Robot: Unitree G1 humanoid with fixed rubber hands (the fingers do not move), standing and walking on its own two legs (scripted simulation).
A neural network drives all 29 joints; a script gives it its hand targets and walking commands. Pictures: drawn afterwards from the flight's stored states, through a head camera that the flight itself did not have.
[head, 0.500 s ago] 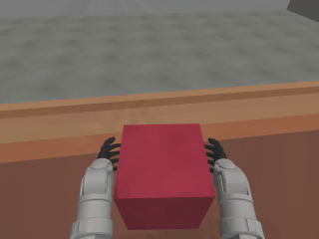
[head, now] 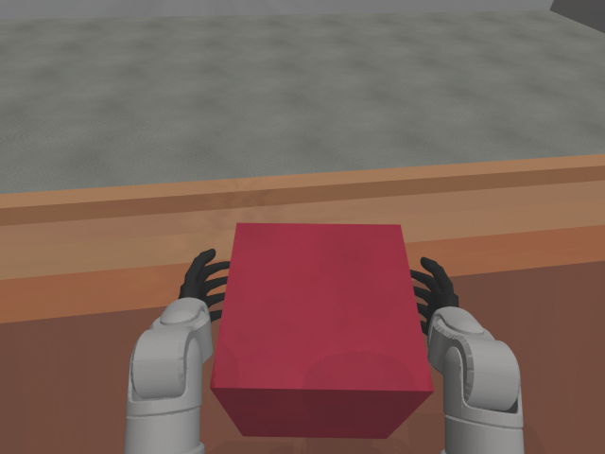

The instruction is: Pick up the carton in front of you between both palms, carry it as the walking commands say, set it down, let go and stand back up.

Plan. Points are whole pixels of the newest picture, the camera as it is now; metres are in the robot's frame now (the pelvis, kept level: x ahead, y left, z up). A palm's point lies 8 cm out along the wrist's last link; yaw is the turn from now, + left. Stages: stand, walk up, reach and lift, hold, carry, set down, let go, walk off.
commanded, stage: carry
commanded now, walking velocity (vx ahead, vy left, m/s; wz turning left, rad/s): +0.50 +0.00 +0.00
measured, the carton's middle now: (316, 337) +0.28 -0.01 +0.02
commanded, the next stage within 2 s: none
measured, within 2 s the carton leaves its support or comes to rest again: neither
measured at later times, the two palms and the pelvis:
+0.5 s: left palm (234, 177) +0.56 +0.12 +0.09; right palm (401, 183) +0.54 -0.17 +0.09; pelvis +0.30 -0.01 -0.02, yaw -1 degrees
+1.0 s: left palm (256, 81) +0.94 +0.11 +0.10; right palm (375, 84) +0.93 -0.19 +0.11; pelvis +0.59 -0.02 -0.02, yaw -2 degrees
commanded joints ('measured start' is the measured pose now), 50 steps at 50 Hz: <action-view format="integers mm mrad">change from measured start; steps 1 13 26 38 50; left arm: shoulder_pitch -334 -295 -345 -697 -908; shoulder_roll -880 -816 -720 -777 -657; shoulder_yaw -662 -700 -636 -633 -482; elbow -184 -323 -265 29 94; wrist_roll -309 -407 -315 -366 -326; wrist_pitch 56 156 131 1 33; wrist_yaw -124 -133 -102 -106 -6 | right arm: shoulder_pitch -511 -379 -497 -705 -976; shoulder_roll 847 817 687 744 648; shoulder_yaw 765 733 737 622 526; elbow -184 -317 -248 83 122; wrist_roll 384 364 372 237 326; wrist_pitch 50 128 120 -18 14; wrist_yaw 163 113 142 64 13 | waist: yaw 49 -19 82 41 -22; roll -146 33 -85 -92 84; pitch -95 -107 -197 -129 -338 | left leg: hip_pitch -516 549 -57 -428 441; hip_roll -4 284 9 47 196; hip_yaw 41 -263 151 4 -169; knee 32 -497 340 321 -122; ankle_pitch -128 592 478 287 1388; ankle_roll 8 170 12 45 165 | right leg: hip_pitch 547 -562 390 214 -39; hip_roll -342 -83 -191 -241 -25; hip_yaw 448 73 295 185 -10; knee -161 502 -73 -220 528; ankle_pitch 472 -73 -119 347 189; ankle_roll -217 -12 -115 -198 -14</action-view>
